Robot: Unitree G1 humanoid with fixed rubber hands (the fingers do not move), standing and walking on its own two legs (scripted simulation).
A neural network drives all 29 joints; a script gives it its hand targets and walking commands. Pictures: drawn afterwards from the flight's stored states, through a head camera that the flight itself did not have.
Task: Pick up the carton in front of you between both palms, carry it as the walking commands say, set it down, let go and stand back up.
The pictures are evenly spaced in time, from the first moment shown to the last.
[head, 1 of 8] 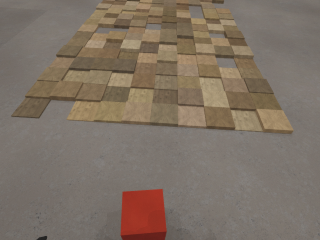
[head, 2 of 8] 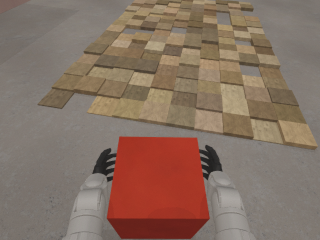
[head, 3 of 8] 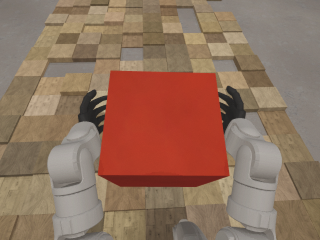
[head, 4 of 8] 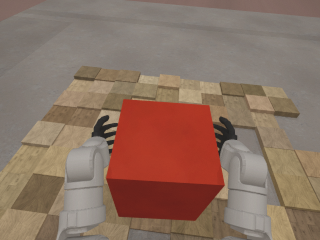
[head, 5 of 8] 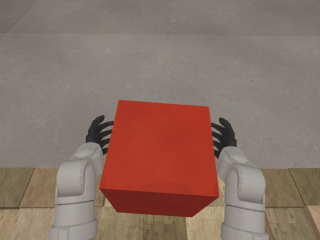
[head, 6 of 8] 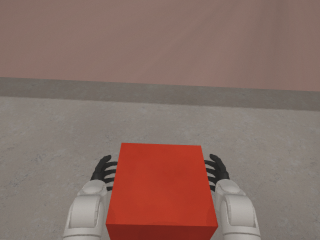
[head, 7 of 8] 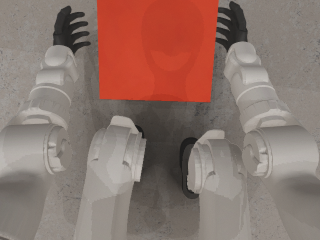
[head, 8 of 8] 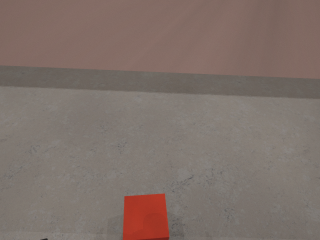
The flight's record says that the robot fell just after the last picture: no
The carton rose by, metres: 0.77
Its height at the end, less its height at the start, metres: +0.00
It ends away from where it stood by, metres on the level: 6.45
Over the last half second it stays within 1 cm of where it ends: yes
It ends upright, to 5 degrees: yes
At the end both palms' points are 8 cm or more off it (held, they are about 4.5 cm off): yes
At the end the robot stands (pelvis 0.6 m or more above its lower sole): yes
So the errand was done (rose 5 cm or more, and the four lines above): yes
